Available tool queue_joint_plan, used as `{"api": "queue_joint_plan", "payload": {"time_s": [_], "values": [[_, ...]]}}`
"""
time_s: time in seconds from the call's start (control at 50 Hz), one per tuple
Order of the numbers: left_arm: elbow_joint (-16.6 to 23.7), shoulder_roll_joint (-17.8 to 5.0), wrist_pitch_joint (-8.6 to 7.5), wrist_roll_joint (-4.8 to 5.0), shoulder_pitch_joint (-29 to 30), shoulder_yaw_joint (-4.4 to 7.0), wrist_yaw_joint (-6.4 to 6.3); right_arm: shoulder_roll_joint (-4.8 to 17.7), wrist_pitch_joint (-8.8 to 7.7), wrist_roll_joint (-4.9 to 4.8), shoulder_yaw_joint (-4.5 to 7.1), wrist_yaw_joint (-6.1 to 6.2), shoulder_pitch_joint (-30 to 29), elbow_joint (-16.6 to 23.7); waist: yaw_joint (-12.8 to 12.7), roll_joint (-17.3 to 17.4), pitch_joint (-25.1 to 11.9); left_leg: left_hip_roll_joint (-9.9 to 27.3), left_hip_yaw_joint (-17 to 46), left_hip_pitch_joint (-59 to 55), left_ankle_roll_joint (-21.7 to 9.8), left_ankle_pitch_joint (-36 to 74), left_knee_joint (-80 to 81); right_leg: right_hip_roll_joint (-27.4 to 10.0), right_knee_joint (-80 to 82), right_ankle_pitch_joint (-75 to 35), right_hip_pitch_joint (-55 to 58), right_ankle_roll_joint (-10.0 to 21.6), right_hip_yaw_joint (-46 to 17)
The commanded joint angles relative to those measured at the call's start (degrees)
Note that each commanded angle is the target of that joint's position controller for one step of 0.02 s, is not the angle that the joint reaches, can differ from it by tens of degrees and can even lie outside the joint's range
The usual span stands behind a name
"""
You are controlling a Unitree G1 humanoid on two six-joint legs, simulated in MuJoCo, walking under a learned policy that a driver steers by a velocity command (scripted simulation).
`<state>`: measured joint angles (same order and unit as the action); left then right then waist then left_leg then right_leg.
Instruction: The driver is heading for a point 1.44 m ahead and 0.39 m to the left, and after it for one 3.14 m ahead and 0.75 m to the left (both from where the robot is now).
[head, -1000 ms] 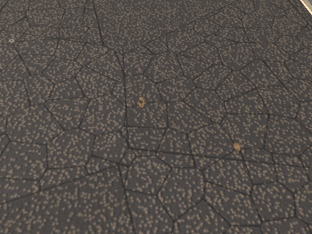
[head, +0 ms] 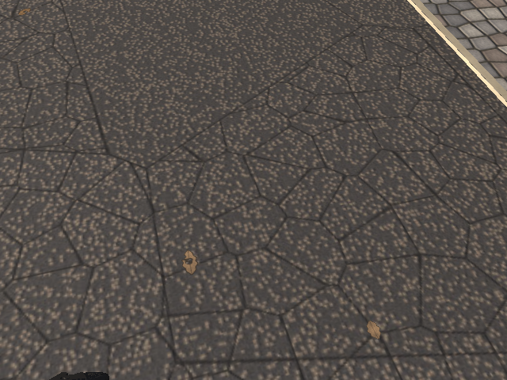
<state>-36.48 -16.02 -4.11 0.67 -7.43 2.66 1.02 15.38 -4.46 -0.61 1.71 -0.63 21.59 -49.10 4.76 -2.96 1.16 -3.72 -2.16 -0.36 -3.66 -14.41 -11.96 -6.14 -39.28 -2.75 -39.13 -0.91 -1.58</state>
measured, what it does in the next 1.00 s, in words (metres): walks ahead: right foot, then left foot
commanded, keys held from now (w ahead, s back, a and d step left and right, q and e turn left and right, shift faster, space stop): w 1.00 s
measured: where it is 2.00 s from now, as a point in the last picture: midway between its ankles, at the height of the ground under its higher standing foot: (195, 176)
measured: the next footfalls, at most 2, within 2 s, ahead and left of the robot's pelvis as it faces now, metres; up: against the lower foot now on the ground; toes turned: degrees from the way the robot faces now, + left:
right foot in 0.16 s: +0.29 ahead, -0.13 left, +0.00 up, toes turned -1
left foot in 0.68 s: +0.58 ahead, +0.11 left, +0.00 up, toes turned +2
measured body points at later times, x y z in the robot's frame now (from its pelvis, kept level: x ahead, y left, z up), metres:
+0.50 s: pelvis +0.29 -0.04 +0.00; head +0.32 -0.04 +0.45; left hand +0.33 +0.24 -0.12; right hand +0.48 -0.29 -0.10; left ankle +0.46 +0.14 -0.68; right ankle +0.25 -0.13 -0.74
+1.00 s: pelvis +0.57 +0.03 +0.00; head +0.59 +0.04 +0.45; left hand +0.74 +0.29 -0.10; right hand +0.61 -0.25 -0.11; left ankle +0.54 +0.11 -0.74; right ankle +0.72 -0.15 -0.68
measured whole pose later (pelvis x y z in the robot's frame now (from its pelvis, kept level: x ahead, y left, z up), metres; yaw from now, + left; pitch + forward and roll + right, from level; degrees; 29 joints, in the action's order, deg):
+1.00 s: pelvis +0.57 +0.03 +0.00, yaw +0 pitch +1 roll +1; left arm -43.4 -16.9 -3.5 0.2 -8.2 2.8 0.1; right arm 15.3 -4.7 -0.1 2.4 -0.9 19.8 -48.5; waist 3.4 -2.7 1.0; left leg -3.9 -2.7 4.8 -4.0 -10.0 -13.5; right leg -7.2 -46.7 2.7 -38.5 -1.1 -2.6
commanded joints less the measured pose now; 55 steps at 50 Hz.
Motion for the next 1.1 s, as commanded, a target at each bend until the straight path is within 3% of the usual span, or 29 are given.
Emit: {"api": "queue_joint_plan", "payload": {"time_s": [0.02,0.1,0.12,0.14,0.16,0.18,0.2,0.22,0.24,0.26,0.28,0.32,0.36,0.42,0.48,0.56,0.64,0.66,0.68,0.7,0.72,0.74,0.76,0.78,0.8,0.82,0.88,1.0,1.1], "values": [[6.1,-1.9,-1.57,0.47,9.1,0.03,1.22,10.7,0.04,-0.44,2.44,0.52,2.0,1.8,1.2,5.8,4.3,15.3,6.8,1.4,-7.5,18.6,3.5,2.2,6.6,-3.5,0.7,0.7,2.1],[6.8,-3.9,-1.91,0.38,9.0,0.78,2.36,12.0,1.30,-0.63,3.04,0.98,2.5,0.9,-1.5,7.3,2.7,18.1,7.0,-6.1,-6.0,32.2,-2.7,4.4,10.4,3.8,3.9,4.1,2.4],[6.0,-5.3,-1.78,0.20,5.9,1.43,2.18,12.9,1.52,-0.56,3.33,1.16,2.0,1.0,-3.5,8.5,0.0,17.8,6.5,-7.0,-5.4,42.2,-7.0,6.1,10.2,6.3,8.9,5.2,3.6],[4.0,-7.3,-1.63,0.10,-1.5,2.55,1.72,13.0,1.93,-0.42,3.31,1.30,0.8,1.3,-8.0,8.4,-4.9,16.0,4.8,-5.9,-4.4,50.6,-15.8,7.8,11.5,5.5,19.1,7.0,5.2],[1.7,-9.8,-1.32,-0.08,-11.0,3.61,0.97,11.8,1.98,0.15,2.70,1.49,0.3,2.1,-12.4,7.5,-11.7,13.8,3.5,2.4,-2.7,45.9,-28.3,4.5,9.9,3.1,35.6,9.4,2.2],[0.7,-15.8,-1.10,-1.58,-18.0,4.86,0.40,5.3,1.09,1.17,0.77,1.19,6.0,4.2,-10.9,-4.4,-22.1,6.0,1.5,24.3,0.7,19.1,-51.2,-11.2,8.2,6.1,60.2,17.1,-20.8],[-0.2,-12.6,-1.02,-0.68,-19.3,4.09,0.60,4.6,-0.19,0.41,0.09,0.53,7.4,3.0,-10.7,-11.9,-28.7,-0.4,8.2,35.7,2.1,-17.4,-63.4,-17.6,18.0,14.0,66.5,22.3,-41.9],[0.0,-9.2,-0.81,-0.20,-15.6,2.94,0.46,10.4,-1.12,-1.29,1.72,0.04,1.6,4.5,-11.4,-6.7,-19.1,3.6,10.2,41.8,1.6,-15.8,-66.8,-15.2,20.3,18.7,59.9,19.0,-35.5],[0.2,-7.8,-0.64,-0.12,-11.8,2.43,0.27,10.5,-1.63,-2.02,1.68,-0.14,-3.5,6.1,-10.2,-2.9,-11.3,6.5,8.0,42.6,1.2,-11.1,-64.8,-12.7,21.6,16.1,50.7,17.0,-26.6],[-0.1,-6.8,-0.71,-0.39,-8.7,2.01,0.49,9.4,-1.65,-1.33,1.53,-0.03,-5.9,6.7,-8.0,1.3,-5.7,8.8,6.7,41.2,1.5,-7.2,-60.6,-10.1,23.8,10.5,41.8,15.9,-20.8],[0.0,-5.4,-1.10,-0.85,-6.6,1.62,0.67,9.2,-1.13,-0.52,1.90,0.14,-5.6,6.4,-6.0,1.0,-3.7,10.6,6.9,38.0,1.9,-4.4,-57.0,-7.9,25.7,6.7,36.2,15.1,-16.8],[-0.6,-5.4,-1.84,-0.84,-5.3,1.75,0.84,6.8,0.13,-0.27,1.50,0.22,-2.5,5.4,-3.6,-0.9,-3.1,11.5,6.5,33.5,3.2,-2.0,-54.4,-6.6,29.2,3.8,30.5,15.8,-13.3],[-2.0,-6.4,-2.55,-0.49,-5.4,2.04,0.80,5.8,1.01,0.11,1.27,0.55,-3.6,5.9,-2.8,-0.8,-1.3,12.1,5.9,34.3,4.5,0.2,-50.4,-6.2,31.4,1.1,27.5,16.3,-9.6],[-3.8,-7.7,-2.35,-0.54,-7.2,2.36,0.06,5.1,0.82,0.60,0.96,0.53,-10.2,7.9,-4.5,0.1,1.0,12.3,5.3,37.2,5.6,10.1,-39.5,-4.5,32.7,0.2,27.9,15.3,-5.2],[-5.2,-9.0,-1.79,-0.11,-9.5,2.59,-0.40,3.9,-0.02,0.37,0.43,-0.19,-16.6,9.4,-7.2,0.3,2.0,10.2,3.4,34.4,5.3,19.3,-27.3,-3.0,32.7,1.5,28.6,13.3,-1.8],[-7.9,-10.4,-0.79,0.57,-13.6,3.00,-0.58,4.8,-0.56,-0.27,0.61,-1.30,-22.4,11.6,-9.1,0.0,3.0,8.9,3.7,35.3,3.9,19.1,-20.4,-6.4,30.1,3.1,35.8,12.7,-3.1],[-9.3,-11.5,0.61,0.72,-13.0,3.43,-1.23,7.1,-0.96,-0.12,1.59,-2.02,-19.5,11.7,-6.0,-1.5,0.6,6.7,2.4,30.0,0.6,10.5,-16.9,-8.5,22.8,-8.2,42.2,10.4,-3.9],[-9.3,-11.2,1.01,0.62,-11.9,3.25,-1.35,8.5,-0.99,0.01,2.56,-1.77,-13.5,10.0,-2.5,-1.1,-3.0,4.8,0.4,21.4,-0.8,10.3,-15.4,-6.3,15.4,-16.6,41.4,9.1,-1.9],[-9.0,-9.0,1.17,-0.04,-12.4,2.33,-1.55,11.6,-0.90,0.17,3.99,-1.19,-4.3,7.5,1.2,0.6,-9.8,6.5,1.9,7.1,-2.9,11.8,-16.9,-3.1,3.2,-15.4,35.7,7.2,0.6],[-6.9,-3.7,0.43,-0.82,-17.7,0.48,-1.37,17.7,-0.67,1.40,5.32,-0.71,2.6,6.9,0.6,11.9,-19.3,21.1,23.8,-15.2,-10.5,8.6,-17.2,3.9,-19.1,4.7,15.8,3.2,3.5],[-7.7,-2.8,-0.74,-0.18,-19.0,-0.03,-1.11,15.5,-0.36,0.39,4.85,-1.01,4.4,6.1,0.7,20.0,-24.0,26.3,44.3,-22.1,-15.8,-1.5,-7.2,10.1,-31.1,35.7,2.5,1.6,-2.3],[-7.0,-8.6,-1.62,1.27,-14.6,1.40,-0.67,11.8,-0.38,-0.10,3.60,-1.05,1.5,6.6,1.5,13.9,-16.4,24.8,39.5,-17.3,-13.2,-7.7,-5.4,6.3,-35.8,34.5,-3.8,2.4,-5.8],[-5.7,-9.1,-2.06,1.87,-10.0,1.47,-0.50,10.1,-0.30,0.11,3.10,-0.90,-2.0,7.2,0.5,10.5,-10.1,22.7,31.6,-9.9,-11.1,-6.1,-4.7,3.3,-34.6,29.5,-4.9,3.1,-4.0],[-5.2,-8.5,-2.05,1.07,-7.5,1.40,-0.70,8.7,-0.33,0.53,2.67,-0.97,-5.5,7.5,-1.2,6.8,-5.5,20.4,25.9,-2.0,-10.1,-0.8,-3.1,1.0,-31.0,24.9,-3.4,3.0,-2.6],[-5.4,-8.2,-1.57,0.27,-7.4,1.74,-0.86,7.0,-0.60,1.00,2.15,-1.07,-7.6,7.8,-2.9,7.1,-3.5,18.4,22.0,3.2,-9.3,4.0,-1.4,-0.9,-27.5,21.6,-0.4,2.8,-2.9],[-5.8,-7.2,-0.99,0.13,-8.8,1.65,-0.81,6.7,-0.79,1.30,2.06,-1.11,-8.6,7.9,-4.3,8.3,-3.2,17.4,19.8,6.5,-9.3,7.1,0.2,-1.5,-26.2,19.5,2.8,2.4,-2.9],[-6.0,-5.0,0.40,-0.28,-9.0,1.24,-1.17,7.9,-1.73,0.76,2.53,-0.95,-8.0,6.6,-5.5,7.3,-2.0,16.5,14.3,9.9,-10.6,14.4,3.5,-2.0,-21.7,15.7,3.5,0.7,-2.1],[-3.2,-2.8,-0.33,-0.35,2.3,0.36,-0.56,9.7,-0.99,0.20,2.91,0.30,-3.8,3.9,-2.1,6.1,1.1,13.7,6.6,7.5,-8.2,17.1,5.2,-0.5,-0.9,-1.3,2.1,-0.4,-0.1],[-0.2,-3.2,-1.57,0.09,10.9,0.30,0.93,10.7,0.58,-0.63,3.31,0.80,1.9,1.1,0.3,5.9,3.3,16.2,10.2,1.6,-8.1,16.2,1.2,2.2,8.8,-0.7,2.5,0.1,-0.3]]}}
Over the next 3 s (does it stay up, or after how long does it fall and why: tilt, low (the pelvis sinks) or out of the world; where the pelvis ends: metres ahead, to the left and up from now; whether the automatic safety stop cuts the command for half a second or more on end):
stays up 1.40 0.31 -0.01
